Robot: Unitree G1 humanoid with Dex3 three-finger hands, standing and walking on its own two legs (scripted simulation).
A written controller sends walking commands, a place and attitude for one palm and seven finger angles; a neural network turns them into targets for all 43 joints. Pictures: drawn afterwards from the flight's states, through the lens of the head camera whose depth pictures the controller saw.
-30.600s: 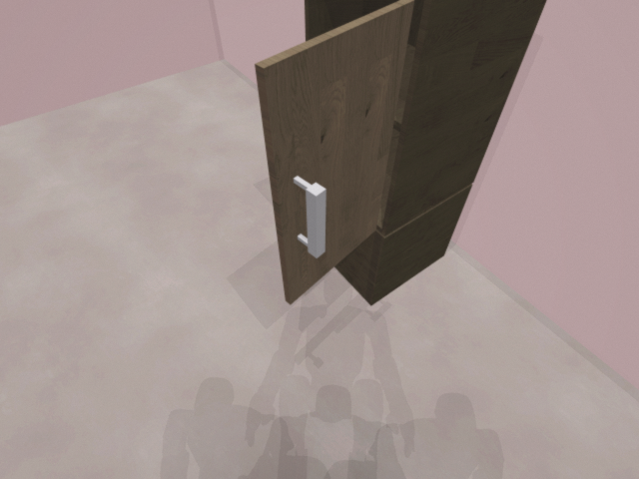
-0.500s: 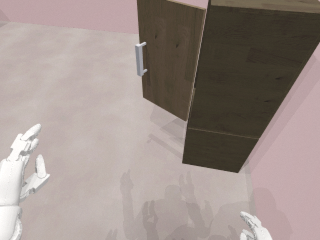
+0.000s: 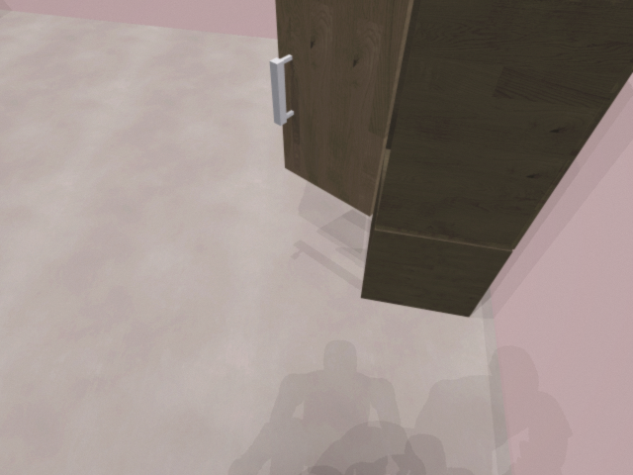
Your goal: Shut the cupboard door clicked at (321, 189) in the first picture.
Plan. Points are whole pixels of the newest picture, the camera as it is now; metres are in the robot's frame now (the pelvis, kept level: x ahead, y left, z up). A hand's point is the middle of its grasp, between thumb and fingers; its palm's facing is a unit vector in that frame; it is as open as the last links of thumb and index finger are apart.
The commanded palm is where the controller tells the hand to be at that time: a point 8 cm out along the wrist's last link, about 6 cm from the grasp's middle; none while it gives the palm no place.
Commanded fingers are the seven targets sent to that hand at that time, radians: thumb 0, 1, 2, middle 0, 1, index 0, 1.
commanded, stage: let the arm hang, fingers relaxed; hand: left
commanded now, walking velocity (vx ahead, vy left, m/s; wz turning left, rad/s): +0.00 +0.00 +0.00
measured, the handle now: (284, 90) +1.00 +0.15 -0.05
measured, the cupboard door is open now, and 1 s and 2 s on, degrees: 62 62 62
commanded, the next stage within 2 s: look to check the result in 0.54 s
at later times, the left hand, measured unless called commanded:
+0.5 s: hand out of the picture +0.07 +0.19 -0.17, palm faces -0.02 -0.98 -0.22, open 7.4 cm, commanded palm none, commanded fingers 0.00 0.90 0.90 -0.20 -0.30 -0.20 -0.30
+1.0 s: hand out of the picture +0.08 +0.22 -0.16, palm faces -0.01 -0.95 -0.30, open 7.4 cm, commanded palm none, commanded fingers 0.00 0.90 0.90 -0.20 -0.30 -0.20 -0.30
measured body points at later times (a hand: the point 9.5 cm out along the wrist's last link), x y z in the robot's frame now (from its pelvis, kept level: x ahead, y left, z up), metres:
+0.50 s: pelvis +0.02 +0.00 +0.01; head +0.03 +0.00 +0.46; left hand +0.07 +0.24 -0.15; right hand +0.04 -0.25 -0.15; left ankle +0.07 +0.10 -0.74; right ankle +0.01 -0.14 -0.74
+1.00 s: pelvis +0.04 -0.01 +0.01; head +0.06 -0.02 +0.46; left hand +0.08 +0.27 -0.13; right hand +0.10 -0.29 -0.14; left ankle +0.07 +0.10 -0.74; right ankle +0.01 -0.14 -0.74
